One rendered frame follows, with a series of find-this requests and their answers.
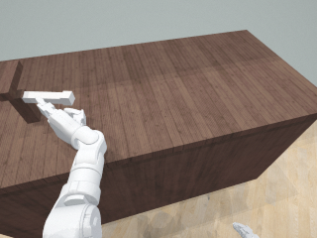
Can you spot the robot left upper arm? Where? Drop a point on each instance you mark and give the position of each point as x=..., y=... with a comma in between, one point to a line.
x=74, y=221

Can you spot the left robot hand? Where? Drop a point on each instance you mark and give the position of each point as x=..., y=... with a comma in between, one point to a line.
x=64, y=122

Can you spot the left robot forearm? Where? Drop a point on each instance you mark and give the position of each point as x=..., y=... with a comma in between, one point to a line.
x=86, y=172

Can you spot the right robot hand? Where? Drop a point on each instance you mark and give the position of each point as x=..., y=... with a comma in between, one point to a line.
x=244, y=230

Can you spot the counter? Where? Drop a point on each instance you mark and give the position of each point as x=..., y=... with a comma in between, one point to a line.
x=181, y=118

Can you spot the tap lever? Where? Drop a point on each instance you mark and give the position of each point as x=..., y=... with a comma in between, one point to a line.
x=66, y=97

